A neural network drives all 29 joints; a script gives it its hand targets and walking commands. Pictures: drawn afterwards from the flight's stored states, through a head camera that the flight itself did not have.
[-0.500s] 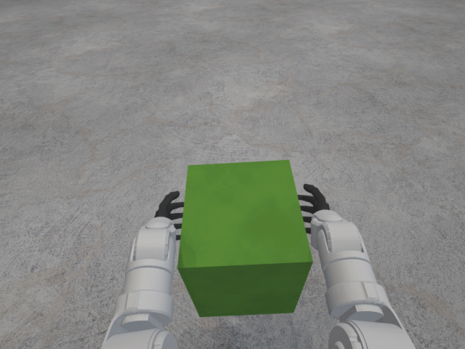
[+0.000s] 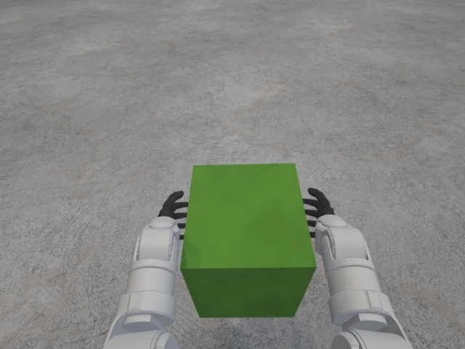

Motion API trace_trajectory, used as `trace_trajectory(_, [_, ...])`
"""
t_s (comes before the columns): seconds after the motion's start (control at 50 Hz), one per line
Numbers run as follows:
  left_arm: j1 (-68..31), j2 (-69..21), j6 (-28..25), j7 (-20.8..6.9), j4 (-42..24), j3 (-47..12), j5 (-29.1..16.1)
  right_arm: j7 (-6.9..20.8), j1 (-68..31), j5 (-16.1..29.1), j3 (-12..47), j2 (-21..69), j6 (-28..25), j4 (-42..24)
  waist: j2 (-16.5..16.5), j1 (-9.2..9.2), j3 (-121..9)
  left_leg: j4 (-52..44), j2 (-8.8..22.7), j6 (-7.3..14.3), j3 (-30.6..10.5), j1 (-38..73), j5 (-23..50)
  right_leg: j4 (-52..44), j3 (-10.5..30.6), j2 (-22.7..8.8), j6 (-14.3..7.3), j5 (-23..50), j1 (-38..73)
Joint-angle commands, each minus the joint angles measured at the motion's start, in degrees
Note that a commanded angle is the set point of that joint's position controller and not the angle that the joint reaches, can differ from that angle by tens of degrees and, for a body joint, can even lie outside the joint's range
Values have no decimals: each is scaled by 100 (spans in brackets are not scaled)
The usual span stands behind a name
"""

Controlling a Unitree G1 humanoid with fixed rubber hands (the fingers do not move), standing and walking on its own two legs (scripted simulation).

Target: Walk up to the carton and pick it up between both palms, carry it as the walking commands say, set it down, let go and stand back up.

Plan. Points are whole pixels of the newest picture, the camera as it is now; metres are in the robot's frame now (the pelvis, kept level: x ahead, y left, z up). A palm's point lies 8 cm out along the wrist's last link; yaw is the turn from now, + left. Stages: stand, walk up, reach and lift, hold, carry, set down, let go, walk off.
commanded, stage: reach and lift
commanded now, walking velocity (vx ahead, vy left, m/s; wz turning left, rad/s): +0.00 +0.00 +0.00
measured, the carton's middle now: (245, 243) +0.33 +0.00 -0.02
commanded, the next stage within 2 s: hold in 0.12 s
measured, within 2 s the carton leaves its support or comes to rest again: neither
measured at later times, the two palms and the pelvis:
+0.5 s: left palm (166, 231) +0.31 +0.14 +0.05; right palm (326, 231) +0.31 -0.14 +0.05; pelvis +0.00 +0.00 +0.00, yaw +0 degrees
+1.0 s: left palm (160, 233) +0.29 +0.15 +0.07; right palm (329, 232) +0.29 -0.14 +0.08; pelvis -0.01 +0.01 -0.01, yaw +0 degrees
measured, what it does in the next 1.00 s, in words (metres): stands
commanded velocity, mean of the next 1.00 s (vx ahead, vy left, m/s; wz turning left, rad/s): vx -0.07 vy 0.00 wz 0.00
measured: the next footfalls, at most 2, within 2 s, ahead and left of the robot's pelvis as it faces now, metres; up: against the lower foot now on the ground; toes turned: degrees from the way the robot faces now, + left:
none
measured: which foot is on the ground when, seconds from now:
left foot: down 0.00-1.00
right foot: down 0.00-1.00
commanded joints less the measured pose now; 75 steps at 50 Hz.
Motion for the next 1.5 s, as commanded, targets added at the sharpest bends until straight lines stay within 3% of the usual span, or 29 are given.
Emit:
trace_trajectory(0.0, [-3262, -6534, -463, -1507, -1061, -2857, -2075, 1981, -4081, 1803, 3508, 6245, -214, -1014, 2, -97, -2190, -411, -572, 175, -346, 1062, 304, -862, 157, 421, 47, 499, 778])
trace_trajectory(0.06, [-3354, -6635, -413, -1524, -983, -2960, -2187, 1946, -3732, 1732, 3316, 6328, -233, -768, -101, -169, -2353, -362, -501, 164, -483, 1193, 333, -855, 207, 425, -27, 368, 656])
trace_trajectory(0.08, [-3325, -6781, -405, -1530, -970, -3021, -2019, 1952, -3842, 1692, 3339, 6286, -234, -794, 539, -146, -2543, -425, -581, 126, -381, 1230, 130, -873, 204, 411, -62, 288, 678])
trace_trajectory(0.1, [-3691, -6902, -456, -1485, -1175, -3210, -2376, 2012, -3777, 1765, 3378, 6141, -236, -740, 157, -456, -2596, -389, -437, 115, -517, 1510, 602, -804, 113, 445, -36, 638, 434])
trace_trajectory(0.12, [-3075, -6640, -385, -1492, -1258, -3009, -2158, 2019, -3334, 1739, 3373, 6349, -155, -722, 78, -36, -2380, -367, -542, 85, -374, 1493, 891, -878, 149, 464, -33, 818, 576])
trace_trajectory(0.2, [-3140, -6694, -391, -1506, -1295, -3247, -2212, 2014, -3518, 1845, 3499, 6194, -196, -1013, 431, -219, -2648, -413, -541, 92, -432, 1367, 908, -860, 186, 447, -42, 1049, 973])
trace_trajectory(0.22, [-3215, -6733, -423, -1540, -1503, -3372, -2422, 1965, -3544, 1806, 3556, 6221, -189, -1327, -66, -289, -3005, -322, -517, 110, -495, 1464, 1015, -832, 193, 496, -5, 1080, 1043])
trace_trajectory(0.26, [-3059, -6434, -416, -1551, -1344, -2965, -2249, 1957, -3344, 1791, 3681, 6432, -91, -1117, -455, 132, -2626, -359, -508, 211, -337, 1492, 1064, -890, 278, 451, 79, 1064, 834])
trace_trajectory(0.32, [-2993, -6652, -280, -1507, -1275, -3118, -2115, 2027, -3177, 1748, 3393, 6171, -120, -929, 377, -119, -1767, -485, -517, 89, -354, 1463, 458, -978, 169, 462, -117, 379, 402])
trace_trajectory(0.34, [-3133, -6519, -300, -1509, -1346, -3158, -2233, 2025, -3126, 1722, 3423, 6291, -79, -638, -85, -160, -2277, -429, -487, 71, -441, 1506, 547, -909, 158, 490, -57, 429, 494])
trace_trajectory(0.48, [-2523, -6314, -387, -1493, -1374, -2962, -1994, 2026, -3328, 1921, 3851, 6471, -156, -1214, 108, 275, -2446, -378, -605, 180, -194, 1416, 846, -880, 228, 379, 39, 927, 745])
trace_trajectory(0.58, [-2596, -6551, -284, -1571, -1274, -3207, -2204, 1941, -2867, 1743, 3609, 6353, -54, -990, 139, -180, -2283, -467, -595, 164, -270, 1236, 609, -959, 251, 390, -4, 761, 904])
trace_trajectory(0.72, [-2751, -6412, -344, -1585, -1261, -3041, -2150, 1962, -3652, 1879, 3755, 6327, -114, -1378, -30, 179, -2240, -382, -558, 217, -216, 1239, 367, -940, 270, 372, -11, 229, 698])
trace_trajectory(0.74, [-2827, -6433, -266, -1558, -1188, -3061, -2145, 1941, -3084, 1630, 3452, 6274, -11, -854, -260, -181, -1638, -471, -462, 236, -337, 1240, 101, -950, 146, 437, -6, 4, 351])
trace_trajectory(0.76, [-2639, -6358, -302, -1433, -1187, -3210, -2133, 1833, -3266, 1790, 3582, 5771, -119, -1133, 268, 105, -3044, 328, 789, 252, -501, 793, 1980, -4, 70, -726, -1, 1703, 490])
trace_trajectory(0.82, [-2626, -6299, -76, -1251, -1734, -3458, -2460, 1761, -3909, 2306, 4156, 5860, 52, -2412, -87, 148, -2823, 588, 526, 164, -285, 72, 1094, -94, 510, -897, -121, 1845, 268])
trace_trajectory(0.9, [-3353, -6166, 494, -1097, -2657, -3993, -2781, 1692, -2935, 2122, 4005, 5826, 820, -1875, 309, -24, -1957, -135, 799, 248, -776, -509, -494, -269, 322, -680, -14, -662, -692])
trace_trajectory(1.0, [-2988, -6141, 1391, -966, -3494, -4352, -3308, 1483, -3062, 2851, 4746, 5854, 1617, -3317, 464, -54, -2671, 677, 866, 271, -554, -473, 1544, 16, 365, -760, -24, 1653, -42])
trace_trajectory(1.04, [-2555, -5765, 1652, -921, -3711, -4143, -3205, 1449, -2928, 3000, 4838, 5768, 1971, -3546, -869, -28, -2375, 1522, 276, 16, -85, -1206, 348, -485, 943, -1338, -353, 2323, 141])
trace_trajectory(1.08, [-1928, -5637, 1900, -827, -3346, -3974, -2991, 1460, -2392, 2971, 4744, 5530, 2260, -3336, -938, -95, -2588, 1216, 275, 76, 26, -792, -932, -503, 929, -1519, -514, 1687, -359])
trace_trajectory(1.12, [-2714, -5842, 2123, -801, -4405, -4412, -3345, 1480, -3268, 3397, 5087, 5765, 2421, -4252, -178, -117, -2499, 453, 359, 203, -237, 159, -720, -252, 518, -1076, -330, -495, -1543])
trace_trajectory(1.14, [-2381, -5672, 2350, -746, -4072, -4380, -3263, 1476, -2983, 3309, 4886, 5471, 2568, -4176, 1804, -163, -2216, -961, 1388, 464, -1869, -385, -1417, 1238, -430, -67, 99, -1250, -1764])
trace_trajectory(1.16, [-2500, -5786, 2493, -804, -4008, -4415, -3310, 1481, -2690, 3156, 4679, 5515, 2713, -3828, 2109, -178, -2144, -1666, 2107, 910, -2726, -962, -1820, 2318, -362, 171, 232, -1643, -1439])
trace_trajectory(1.22, [-2528, -5889, 2607, -796, -4301, -4407, -3540, 1445, -3052, 3325, 4807, 5626, 2804, -4407, 845, -74, -1984, -1177, 1586, 763, -1658, -1001, -822, 1550, -239, -127, 114, -1237, -1141])
trace_trajectory(1.28, [-2453, -5835, 2747, -787, -4330, -4536, -3625, 1378, -2583, 3208, 4628, 5482, 2963, -4173, 1486, -45, -2879, -292, 1146, 501, -1147, 49, 1200, -16, -486, 105, 149, -719, -552])
trace_trajectory(1.3, [-2999, -6047, 2709, -818, -4778, -4627, -3892, 1363, -3009, 3247, 4646, 5639, 2900, -4603, 734, -77, -3094, 68, 1193, 394, -941, -200, 1141, -372, -437, -148, 82, 13, 125])
trace_trajectory(1.32, [-2591, -6011, 2764, -765, -4606, -4465, -3728, 1366, -2169, 3070, 4583, 5546, 2997, -4108, 776, -63, -3253, 432, 862, 296, -558, -441, 798, -618, 6, -574, 65, 57, 401])
trace_trajectory(1.36, [-2294, -5822, 2738, -828, -4655, -4314, -3558, 1395, -2840, 3391, 4904, 5654, 3028, -4683, -779, -55, -2432, 892, 212, 34, -33, -1238, -514, -921, 1230, -1582, -344, 684, -264])
trace_trajectory(1.48, [-1620, -5762, 2889, -880, -3962, -4163, -3338, 1342, -2805, 3316, 4963, 5464, 3098, -4580, -391, -62, -2469, 671, 203, 315, -113, -514, -347, -887, 468, -1012, -339, -813, -870])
